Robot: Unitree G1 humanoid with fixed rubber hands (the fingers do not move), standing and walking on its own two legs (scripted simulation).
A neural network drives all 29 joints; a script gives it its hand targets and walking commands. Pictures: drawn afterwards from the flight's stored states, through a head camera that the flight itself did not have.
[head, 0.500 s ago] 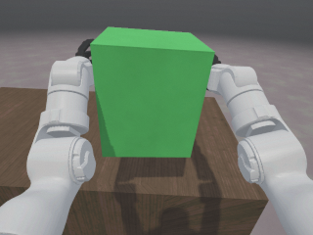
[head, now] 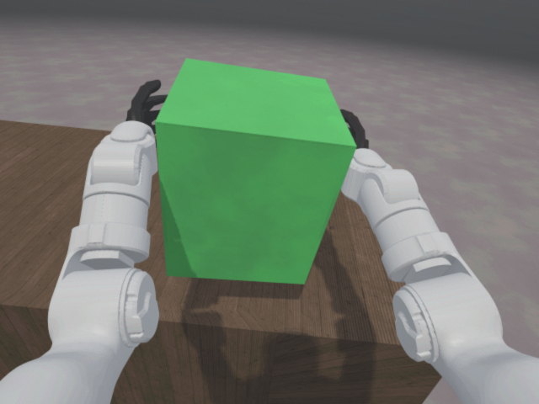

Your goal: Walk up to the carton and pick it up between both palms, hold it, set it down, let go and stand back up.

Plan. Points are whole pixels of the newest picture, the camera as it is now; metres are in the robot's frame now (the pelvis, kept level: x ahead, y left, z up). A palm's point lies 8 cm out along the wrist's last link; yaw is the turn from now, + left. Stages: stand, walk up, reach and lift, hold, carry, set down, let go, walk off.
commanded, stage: set down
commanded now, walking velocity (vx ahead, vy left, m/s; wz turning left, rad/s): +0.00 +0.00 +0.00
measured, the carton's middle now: (247, 175) +0.39 +0.02 +0.23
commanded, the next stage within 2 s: none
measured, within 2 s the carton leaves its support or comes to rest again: neither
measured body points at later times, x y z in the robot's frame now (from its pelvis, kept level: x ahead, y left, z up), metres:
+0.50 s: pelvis +0.00 +0.01 +0.00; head -0.06 +0.04 +0.45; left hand +0.43 +0.16 +0.27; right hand +0.40 -0.14 +0.23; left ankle +0.01 +0.14 -0.75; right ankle -0.01 -0.10 -0.75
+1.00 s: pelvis +0.00 +0.01 +0.00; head -0.04 +0.03 +0.45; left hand +0.45 +0.14 +0.23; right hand +0.40 -0.16 +0.19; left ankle +0.01 +0.14 -0.75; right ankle -0.01 -0.10 -0.75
